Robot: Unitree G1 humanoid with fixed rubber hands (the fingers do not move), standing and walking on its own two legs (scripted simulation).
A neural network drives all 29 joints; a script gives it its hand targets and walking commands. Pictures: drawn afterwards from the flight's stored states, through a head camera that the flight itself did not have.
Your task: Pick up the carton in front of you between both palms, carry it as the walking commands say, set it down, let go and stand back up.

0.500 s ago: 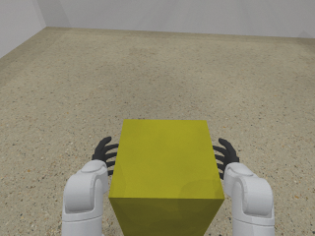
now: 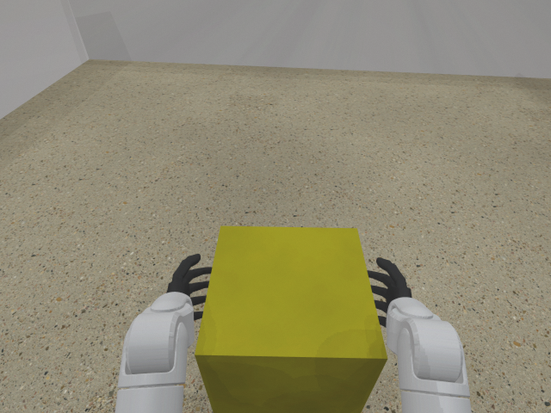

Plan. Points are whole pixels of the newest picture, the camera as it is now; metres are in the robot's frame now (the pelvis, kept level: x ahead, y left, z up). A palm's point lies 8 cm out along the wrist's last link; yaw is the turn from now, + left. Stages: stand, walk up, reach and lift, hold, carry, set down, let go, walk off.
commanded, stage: carry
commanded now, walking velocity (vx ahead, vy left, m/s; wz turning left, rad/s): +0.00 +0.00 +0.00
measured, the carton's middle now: (286, 329) +0.27 +0.00 -0.01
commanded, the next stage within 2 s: none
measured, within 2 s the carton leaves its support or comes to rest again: neither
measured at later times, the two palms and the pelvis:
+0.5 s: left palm (185, 305) +0.27 +0.15 +0.03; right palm (386, 311) +0.28 -0.14 +0.03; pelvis -0.02 +0.00 +0.00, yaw +0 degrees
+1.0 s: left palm (180, 303) +0.27 +0.16 +0.04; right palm (382, 308) +0.28 -0.14 +0.04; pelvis +0.00 +0.01 +0.00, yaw +0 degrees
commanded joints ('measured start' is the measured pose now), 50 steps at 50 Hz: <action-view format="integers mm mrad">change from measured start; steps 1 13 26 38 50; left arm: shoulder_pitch -474 -499 -547 -527 -597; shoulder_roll -869 -821 -922 -886 -874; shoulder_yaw -650 -473 -488 -497 -510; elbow -48 176 253 208 193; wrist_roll -331 -179 -172 -182 -186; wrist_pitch -71 -317 -439 -393 -405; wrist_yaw -243 -242 -262 -255 -256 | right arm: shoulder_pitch -461 -495 -542 -519 -565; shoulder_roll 869 821 924 885 891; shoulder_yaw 646 483 499 504 498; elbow -40 174 256 213 211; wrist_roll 321 176 175 182 178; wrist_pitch -72 -315 -436 -391 -399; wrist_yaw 234 231 250 243 241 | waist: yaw -1 0 -5 -4 -22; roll -2 -10 -9 -2 127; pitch -147 -162 -235 -196 20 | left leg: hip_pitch -146 -165 -120 -138 -95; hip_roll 111 104 100 107 258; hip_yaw -91 -92 -93 -97 -315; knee -134 -122 -78 -88 -425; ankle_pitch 155 145 244 248 -307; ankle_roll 24 33 34 36 126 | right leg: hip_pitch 220 214 241 216 -32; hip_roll -92 -95 -96 -92 8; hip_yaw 134 131 126 120 3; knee -54 -52 -27 -22 109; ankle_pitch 93 99 198 175 -229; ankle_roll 5 4 -5 0 56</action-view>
